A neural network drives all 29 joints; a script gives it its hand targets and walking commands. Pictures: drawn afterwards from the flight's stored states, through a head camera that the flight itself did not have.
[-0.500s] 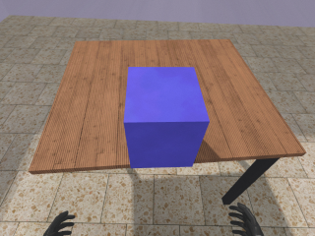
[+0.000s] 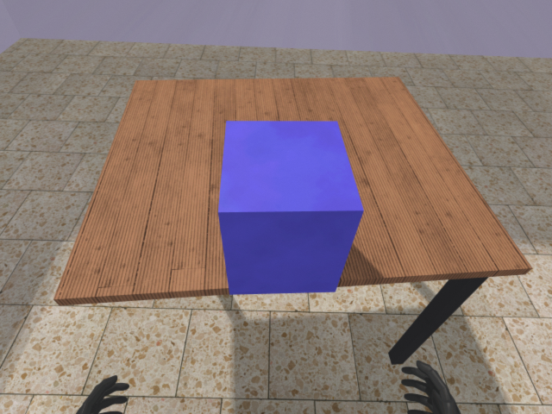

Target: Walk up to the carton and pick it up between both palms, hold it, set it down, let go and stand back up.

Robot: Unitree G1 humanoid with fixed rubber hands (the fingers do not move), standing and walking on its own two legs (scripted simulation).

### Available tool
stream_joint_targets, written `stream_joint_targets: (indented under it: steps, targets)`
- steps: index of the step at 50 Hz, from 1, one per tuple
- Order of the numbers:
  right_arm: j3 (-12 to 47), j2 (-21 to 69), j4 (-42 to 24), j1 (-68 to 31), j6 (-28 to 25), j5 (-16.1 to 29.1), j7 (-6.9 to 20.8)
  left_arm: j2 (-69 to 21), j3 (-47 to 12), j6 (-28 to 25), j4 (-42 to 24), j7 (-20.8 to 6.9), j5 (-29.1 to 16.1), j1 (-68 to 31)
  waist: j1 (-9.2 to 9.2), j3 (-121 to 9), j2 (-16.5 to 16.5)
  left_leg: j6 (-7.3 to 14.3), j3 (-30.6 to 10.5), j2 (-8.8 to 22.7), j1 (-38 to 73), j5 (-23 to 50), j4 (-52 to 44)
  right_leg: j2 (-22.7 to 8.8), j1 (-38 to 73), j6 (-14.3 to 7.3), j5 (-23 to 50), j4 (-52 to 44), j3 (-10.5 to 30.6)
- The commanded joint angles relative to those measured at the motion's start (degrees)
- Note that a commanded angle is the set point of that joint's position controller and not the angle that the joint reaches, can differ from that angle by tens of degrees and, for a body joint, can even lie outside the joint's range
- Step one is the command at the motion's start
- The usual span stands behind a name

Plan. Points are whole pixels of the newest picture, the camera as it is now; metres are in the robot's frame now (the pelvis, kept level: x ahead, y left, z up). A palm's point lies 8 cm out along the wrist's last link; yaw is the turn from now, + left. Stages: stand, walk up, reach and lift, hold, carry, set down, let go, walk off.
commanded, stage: stand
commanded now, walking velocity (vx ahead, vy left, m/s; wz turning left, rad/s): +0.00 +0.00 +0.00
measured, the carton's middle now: (282, 209) +0.44 -0.02 +0.04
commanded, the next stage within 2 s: walk up in 0.88 s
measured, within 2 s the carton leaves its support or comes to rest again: neither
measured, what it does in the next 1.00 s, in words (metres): stands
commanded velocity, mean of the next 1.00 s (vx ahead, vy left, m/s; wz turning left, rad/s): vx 0.00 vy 0.00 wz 0.00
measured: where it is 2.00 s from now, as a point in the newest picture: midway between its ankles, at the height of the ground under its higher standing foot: outside the picture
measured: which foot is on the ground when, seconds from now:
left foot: down 0.00-1.00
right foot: down 0.00-1.00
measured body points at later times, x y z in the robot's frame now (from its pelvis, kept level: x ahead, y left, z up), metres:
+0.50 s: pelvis -0.02 +0.00 +0.00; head -0.03 +0.01 +0.45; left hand +0.11 +0.27 -0.11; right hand +0.12 -0.25 -0.10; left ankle +0.01 +0.13 -0.71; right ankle +0.01 -0.12 -0.71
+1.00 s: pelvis -0.02 +0.01 +0.00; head -0.03 +0.02 +0.45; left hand +0.10 +0.28 -0.11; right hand +0.11 -0.24 -0.10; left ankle +0.01 +0.13 -0.71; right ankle +0.01 -0.12 -0.71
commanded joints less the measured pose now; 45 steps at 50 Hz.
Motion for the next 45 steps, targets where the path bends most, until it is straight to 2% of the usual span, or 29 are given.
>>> stream_joint_targets:
  steps: [1,3,5,7,9,10,13,15,16,17,19,20,21,23,24,25,28,30,32,33,34,35,36,37,39,41,42,44,45]
  targets:
    - [-3.03,-16.87,-0.38,-3.29,-3.43,-1.28,-0.68,13.16,4.8,-3.08,-2.38,0.46,0.95,-2.61,0.39,-6.99,2.81,5.68,-6.38,3.96,3.46,15.11,-6.94,-5.33,2.52,-4.52,15.52,-8.42,6.7]
    - [-2.78,-16.32,-0.37,-3.18,-3.56,-1.36,-0.63,12.87,4.41,-2.87,-2.32,0.54,1.38,-3.55,-0.13,-5.19,3.41,5.57,-7.05,3.9,2.8,13.44,-7.94,-5.42,2.02,-4.68,14.88,-8.97,7.6]
    - [-3.0,-17.24,0.08,-2.91,-3.42,-1.11,-0.7,12.34,4.33,-3.1,-2.02,0.48,1.19,-2.86,0.3,-6.26,1.43,5.85,-7.15,4.01,2.59,13.44,-7.64,-5.17,2.96,-4.64,14.07,-8.98,7.09]
    - [-3.04,-17.21,0.7,-2.46,-3.37,-1.34,-0.7,12.32,3.96,-3.09,-2.09,0.53,1.23,-3.04,-0.06,-4.32,3.29,5.73,-7.13,3.78,1.83,11.98,-8.52,-5.47,1.56,-4.62,13.45,-9.5,7.79]
    - [-3.04,-16.95,0.56,-2.87,-3.42,-1.35,-0.56,13.13,4.34,-3.07,-1.75,0.63,1.27,-3.25,-0.03,-6.11,2.71,5.22,-6.59,3.48,2.72,12.47,-7.74,-5.96,2.47,-4.8,13.78,-10.35,8.06]
    - [-3.17,-17.03,0.92,-3.11,-3.38,-1.31,-0.7,13.47,4.35,-2.81,-1.58,0.55,1.31,-4.21,-0.6,-4.69,2.75,5.33,-7.21,3.69,1.92,11.59,-8.71,-5.65,1.6,-4.69,12.08,-10.48,7.96]
    - [-3.1,-16.6,0.75,-3.57,-3.45,-1.21,-0.52,13.08,4.25,-3.06,-1.09,0.26,1.39,-3.58,-0.21,-5.11,2.2,5.56,-7.15,3.78,1.28,7.93,-8.68,-5.85,1.54,-4.73,8.72,-11.24,8.09]
    - [-3.11,-17.49,1.58,-3.79,-3.36,-1.68,-0.52,12.79,4.02,-2.83,-1.12,0.3,1.13,-3.73,0.27,-3.05,3.14,5.5,-7.99,3.58,1.39,7.21,-10.22,-5.06,-0.59,-4.38,6.59,-10.95,8.09]
    - [-3.2,-17.72,1.53,-4.11,-3.3,-1.35,-0.3,12.76,3.79,-2.64,-1.0,0.34,1.36,-4.31,-0.13,-2.21,3.77,5.35,-7.95,4.08,0.3,5.13,-11.41,-4.79,-0.66,-4.33,4.94,-11.46,7.27]
    - [-3.11,-17.52,1.75,-3.62,-3.26,-1.74,-0.41,12.27,3.95,-2.85,-0.6,0.29,1.28,-3.23,0.34,-2.24,4.2,5.48,-8.45,3.96,-0.11,2.88,-11.79,-4.78,0.21,-4.52,3.12,-11.81,7.85]
    - [-3.3,-17.66,2.47,-3.86,-3.31,-1.37,-0.2,13.76,4.19,-2.96,-0.15,0.11,1.58,-2.85,0.11,-1.75,1.3,5.23,-7.58,3.34,-0.15,2.82,-10.74,-5.38,-0.27,-4.64,2.62,-13.61,8.8]
    - [-3.39,-17.39,2.43,-3.31,-3.4,-1.35,-0.07,13.42,3.96,-2.81,0.03,0.13,1.55,-3.56,-0.49,-1.67,1.0,5.15,-7.0,3.1,0.77,2.75,-10.39,-6.16,-1.16,-4.77,2.76,-13.8,9.4]
    - [-3.05,-17.09,2.38,-3.61,-3.33,-1.31,-0.16,13.54,3.9,-2.84,-0.11,0.11,1.72,-4.53,-0.59,-1.7,2.2,4.8,-6.54,2.91,1.56,3.69,-10.18,-6.48,-1.7,-4.95,2.21,-14.42,10.06]
    - [-3.06,-17.27,2.51,-3.98,-3.43,-1.54,-0.18,12.72,3.87,-2.68,-0.21,0.12,1.26,-4.49,-0.23,-2.15,3.22,4.99,-7.51,3.5,1.52,4.77,-12.02,-4.9,-0.91,-4.37,3.79,-12.68,8.23]
    - [-2.97,-17.33,2.76,-4.65,-3.57,-1.51,-0.14,13.29,3.93,-2.62,0.5,0.13,1.14,-4.52,0.04,-1.81,3.83,5.32,-8.4,4.23,0.57,4.83,-12.26,-4.96,-0.3,-4.32,5.27,-12.36,7.75]
    - [-3.05,-17.73,3.41,-3.58,-3.45,-1.33,-0.16,12.56,3.78,-2.82,0.73,0.24,1.22,-3.19,0.28,-2.38,2.56,5.32,-8.78,4.38,0.74,5.3,-12.33,-4.92,0.71,-4.19,5.83,-12.62,8.12]
    - [-3.19,-18.27,3.37,-5.26,-3.55,-1.52,-0.38,12.48,3.96,-2.77,1.41,-0.02,1.07,-3.04,0.66,-2.81,3.6,5.38,-8.68,4.7,1.04,5.07,-12.59,-4.53,0.82,-3.9,6.35,-12.14,7.06]
    - [-3.18,-18.16,3.89,-4.5,-3.37,-1.21,-0.43,12.75,4.04,-2.55,1.46,0.19,1.29,-3.94,0.11,-2.28,4.74,4.98,-8.62,4.51,0.64,5.88,-12.41,-4.98,1.2,-4.04,6.55,-12.51,7.48]
    - [-2.96,-17.43,3.83,-3.85,-3.17,-1.19,-0.42,13.62,3.95,-2.92,1.4,0.36,1.53,-4.33,-0.25,-1.85,1.86,4.78,-7.62,3.95,1.06,7.18,-10.9,-5.76,0.37,-4.54,7.56,-13.02,8.46]
    - [-2.53,-17.09,4.53,-3.59,-3.21,-1.3,-0.39,12.91,3.76,-3.2,1.4,0.38,1.11,-3.84,-0.05,-3.48,2.39,5.05,-7.57,3.94,2.63,8.14,-10.4,-6.2,0.39,-4.56,8.8,-13.13,9.11]
    - [-2.74,-17.39,4.72,-3.23,-3.3,-1.09,-0.42,12.78,3.5,-3.07,1.71,0.29,1.15,-4.37,-0.44,-3.7,2.0,5.06,-7.73,4.1,2.15,8.8,-10.96,-5.66,1.68,-4.28,10.33,-12.6,7.96]
    - [-2.42,-16.78,4.39,-4.31,-3.23,-1.32,-0.32,12.57,3.7,-2.79,1.86,0.35,1.04,-4.64,-0.16,-3.8,3.74,5.14,-7.27,4.07,3.03,9.58,-10.69,-5.87,1.16,-4.34,11.17,-12.6,8.26]
    - [-2.7,-16.97,4.42,-4.42,-3.28,-1.07,-0.33,12.69,3.76,-2.81,1.72,0.47,0.99,-4.71,-0.32,-4.21,2.16,5.23,-7.67,4.29,3.11,11.17,-10.71,-5.65,1.45,-4.41,11.85,-12.18,8.26]
    - [-2.63,-17.38,4.78,-4.49,-3.39,-1.47,-0.38,13.65,4.01,-2.77,1.78,0.44,0.86,-4.86,0.21,-3.14,4.21,5.56,-8.23,4.72,2.32,11.42,-11.91,-5.07,0.96,-3.75,11.24,-10.79,7.03]
    - [-2.65,-18.05,4.97,-4.14,-3.55,-1.28,-0.46,12.65,3.7,-2.66,2.5,0.28,1.08,-3.55,0.33,-3.77,3.68,5.34,-8.5,5.05,2.12,9.57,-12.41,-4.72,2.72,-3.78,10.44,-11.76,7.06]
    - [-2.52,-17.59,4.92,-4.79,-3.42,-1.36,-0.49,13.22,3.96,-2.47,2.93,0.32,1.09,-3.51,0.51,-2.79,5.76,5.22,-8.85,4.9,1.23,8.72,-13.53,-4.66,2.73,-3.93,9.65,-11.57,6.83]
    - [-2.5,-17.66,4.92,-5.54,-3.07,-1.19,-0.37,13.03,3.77,-2.51,2.66,0.25,0.9,-4.06,0.76,-2.07,4.7,5.18,-8.63,5.2,1.14,9.42,-13.77,-4.6,1.93,-3.81,10.36,-11.37,6.54]
    - [-2.66,-17.83,4.83,-4.85,-3.5,-1.16,-0.47,12.47,3.89,-2.47,2.54,0.03,1.25,-3.95,0.26,-3.26,5.28,5.44,-10.09,5.93,0.94,9.87,-14.33,-4.1,3.85,-3.54,11.36,-10.98,5.91]
    - [-2.45,-17.11,4.93,-4.65,-3.66,-1.04,-0.39,12.88,3.91,-2.45,3.29,0.14,1.05,-3.71,0.6,-2.68,4.44,5.12,-9.39,5.55,1.09,9.87,-14.07,-4.54,3.46,-3.82,11.44,-11.21,6.62]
